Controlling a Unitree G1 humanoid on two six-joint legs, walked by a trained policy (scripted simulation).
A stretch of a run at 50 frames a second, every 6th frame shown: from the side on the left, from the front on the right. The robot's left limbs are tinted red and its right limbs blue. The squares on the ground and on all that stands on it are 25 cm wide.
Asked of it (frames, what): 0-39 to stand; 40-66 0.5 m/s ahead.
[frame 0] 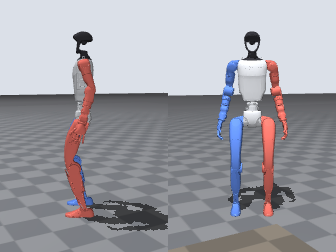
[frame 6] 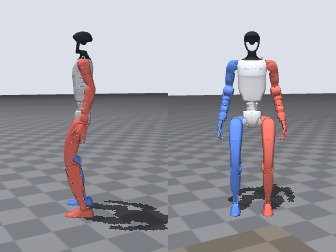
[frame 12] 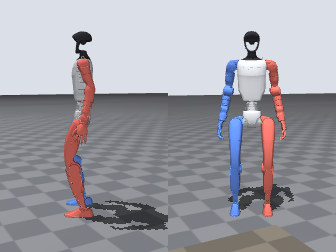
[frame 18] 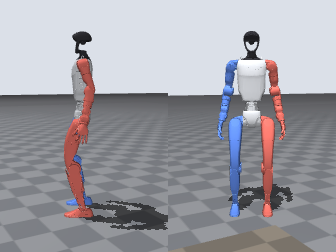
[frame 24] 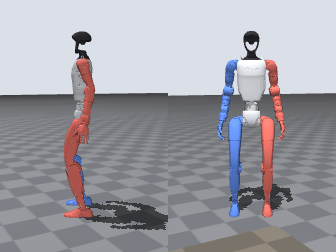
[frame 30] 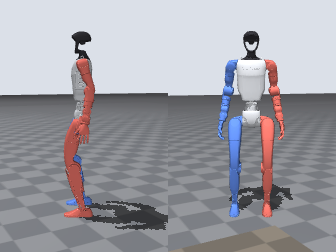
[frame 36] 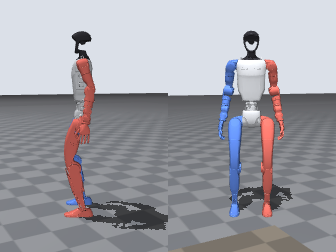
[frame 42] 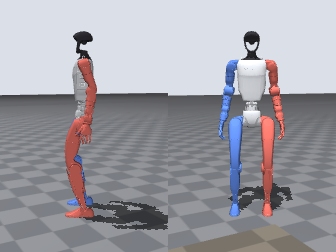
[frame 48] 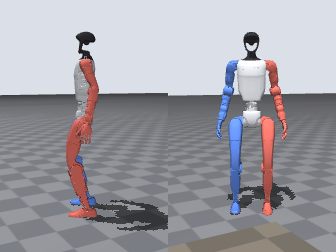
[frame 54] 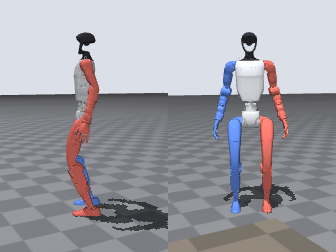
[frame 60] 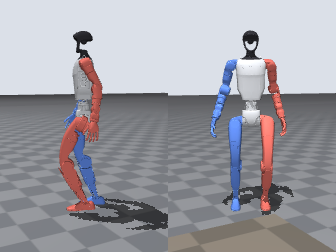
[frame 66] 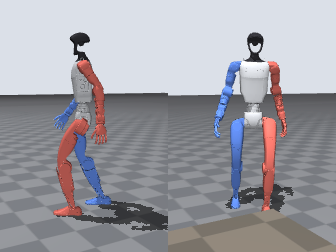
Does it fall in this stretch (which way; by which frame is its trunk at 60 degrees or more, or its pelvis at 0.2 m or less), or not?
no
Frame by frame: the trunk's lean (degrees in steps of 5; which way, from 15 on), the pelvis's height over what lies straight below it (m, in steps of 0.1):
0: 0, 0.8
6: 0, 0.8
12: 0, 0.8
18: 0, 0.8
24: 0, 0.8
30: 0, 0.8
36: 0, 0.8
42: 0, 0.8
48: 0, 0.8
54: 5, 0.8
60: 0, 0.8
66: 5, 0.8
